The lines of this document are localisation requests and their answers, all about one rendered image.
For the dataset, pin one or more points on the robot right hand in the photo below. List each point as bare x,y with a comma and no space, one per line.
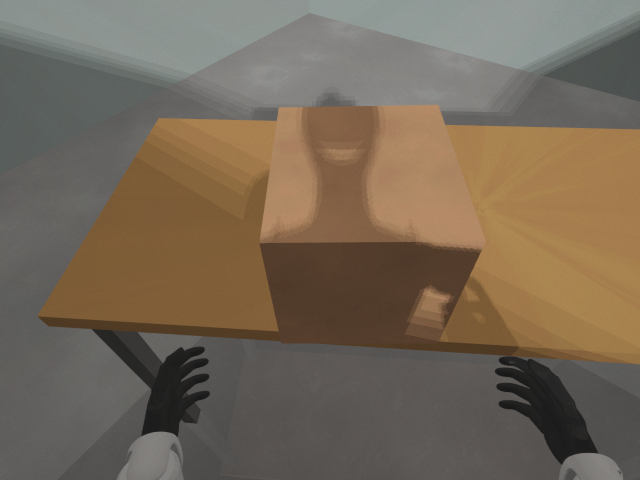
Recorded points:
552,409

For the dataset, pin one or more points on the right robot forearm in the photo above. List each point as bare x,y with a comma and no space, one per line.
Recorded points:
589,466

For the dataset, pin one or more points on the carton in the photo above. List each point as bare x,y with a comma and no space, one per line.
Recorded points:
369,233

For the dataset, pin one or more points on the robot left hand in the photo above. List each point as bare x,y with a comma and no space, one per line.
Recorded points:
166,406

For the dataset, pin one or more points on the left robot forearm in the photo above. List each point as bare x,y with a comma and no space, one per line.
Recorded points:
154,456

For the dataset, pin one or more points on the table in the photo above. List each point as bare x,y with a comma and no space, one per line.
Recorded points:
176,248

